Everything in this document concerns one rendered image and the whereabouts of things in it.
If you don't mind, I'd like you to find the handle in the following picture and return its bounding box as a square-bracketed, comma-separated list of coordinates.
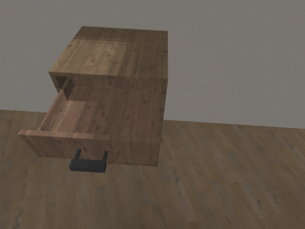
[69, 149, 108, 173]

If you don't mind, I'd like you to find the cabinet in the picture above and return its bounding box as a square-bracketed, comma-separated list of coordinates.
[49, 26, 169, 167]

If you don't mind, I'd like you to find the drawer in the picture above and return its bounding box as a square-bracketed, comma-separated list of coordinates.
[18, 76, 161, 165]

